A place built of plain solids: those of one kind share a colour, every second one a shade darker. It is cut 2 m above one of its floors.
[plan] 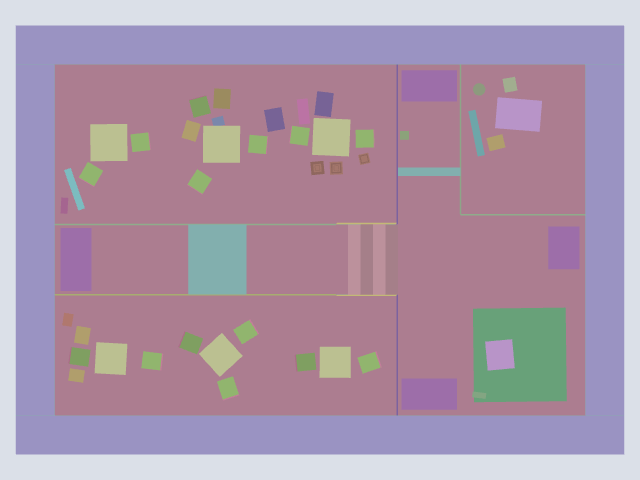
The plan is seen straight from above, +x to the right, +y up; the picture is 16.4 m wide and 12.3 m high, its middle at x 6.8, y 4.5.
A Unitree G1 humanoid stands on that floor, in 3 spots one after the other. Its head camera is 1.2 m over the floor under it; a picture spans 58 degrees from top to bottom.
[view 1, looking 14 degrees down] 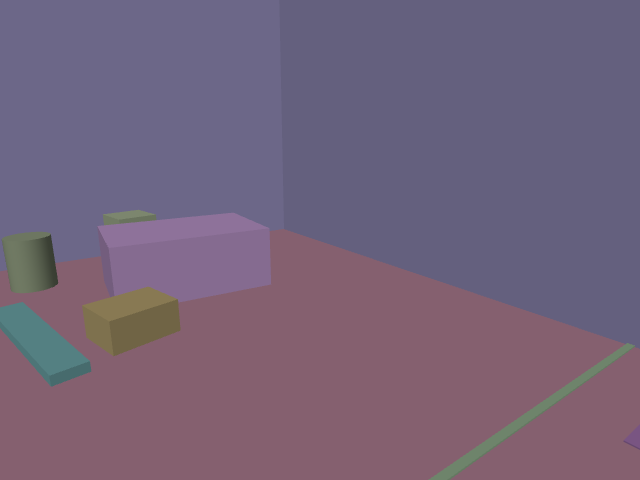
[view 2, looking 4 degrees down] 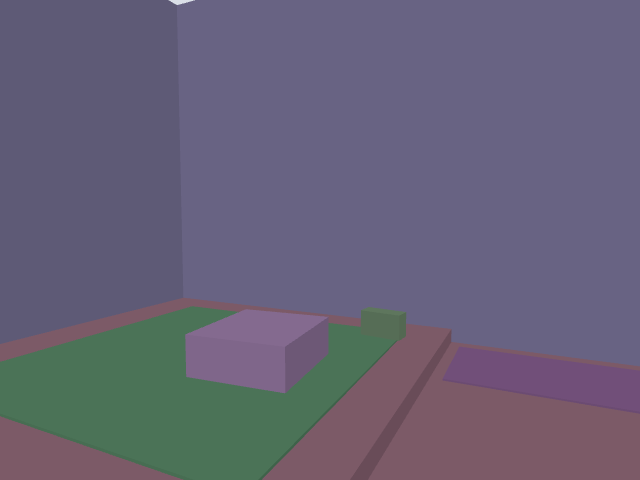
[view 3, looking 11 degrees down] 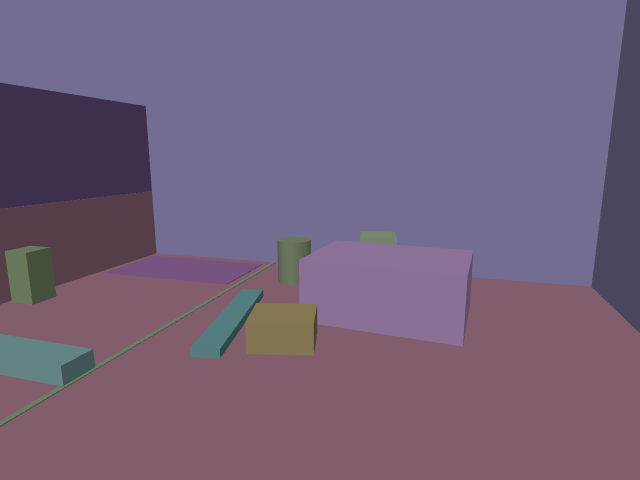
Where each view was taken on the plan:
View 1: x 10.80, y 4.36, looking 54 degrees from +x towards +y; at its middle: wall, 4.91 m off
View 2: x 9.78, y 4.00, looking -64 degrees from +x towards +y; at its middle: wall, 4.46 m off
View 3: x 12.31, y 4.53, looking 107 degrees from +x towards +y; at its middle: wall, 4.76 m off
